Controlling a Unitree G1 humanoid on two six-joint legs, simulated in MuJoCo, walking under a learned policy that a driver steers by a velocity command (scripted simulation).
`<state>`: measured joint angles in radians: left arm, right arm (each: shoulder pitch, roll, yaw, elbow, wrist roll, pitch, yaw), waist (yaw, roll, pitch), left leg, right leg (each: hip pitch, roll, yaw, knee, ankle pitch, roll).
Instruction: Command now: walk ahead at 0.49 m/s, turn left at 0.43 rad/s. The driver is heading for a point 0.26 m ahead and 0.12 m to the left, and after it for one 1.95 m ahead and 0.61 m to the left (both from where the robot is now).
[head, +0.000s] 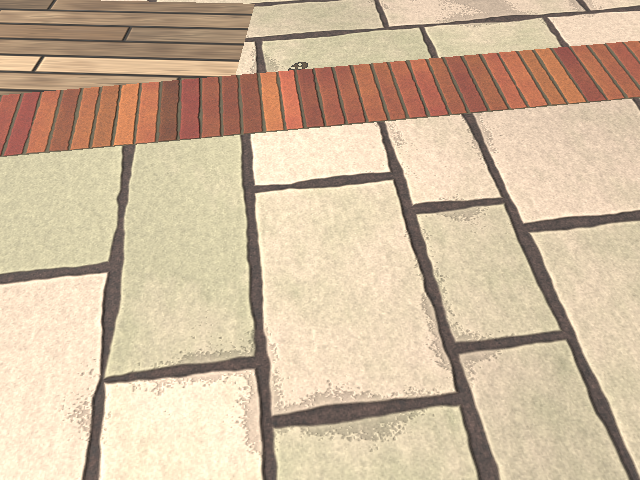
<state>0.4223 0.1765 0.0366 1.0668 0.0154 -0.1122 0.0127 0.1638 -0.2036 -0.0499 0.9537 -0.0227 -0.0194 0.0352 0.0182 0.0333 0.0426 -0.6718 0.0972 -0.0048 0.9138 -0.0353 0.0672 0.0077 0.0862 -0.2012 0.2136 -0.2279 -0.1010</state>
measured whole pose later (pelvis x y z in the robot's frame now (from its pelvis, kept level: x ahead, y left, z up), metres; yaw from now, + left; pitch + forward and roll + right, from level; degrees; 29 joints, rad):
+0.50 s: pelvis +0.21 +0.03 +0.00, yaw +17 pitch +1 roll -1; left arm 0.12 0.23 0.05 0.81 0.03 0.00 0.03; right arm 0.26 -0.25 -0.08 0.90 -0.01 -0.02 -0.01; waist -0.03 -0.03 0.09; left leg -0.26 -0.14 -0.03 0.39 -0.14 0.14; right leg -0.64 -0.09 0.06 1.06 -0.29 0.05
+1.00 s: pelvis +0.29 -0.02 +0.00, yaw +32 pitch +0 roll +2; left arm 0.20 0.25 0.02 0.74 0.02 0.00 0.04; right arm 0.20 -0.33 -0.09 0.79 -0.02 0.06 0.01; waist -0.01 0.06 0.06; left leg -0.43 -0.14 -0.13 1.09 -0.45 -0.03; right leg -0.22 0.00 0.00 0.42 -0.20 -0.04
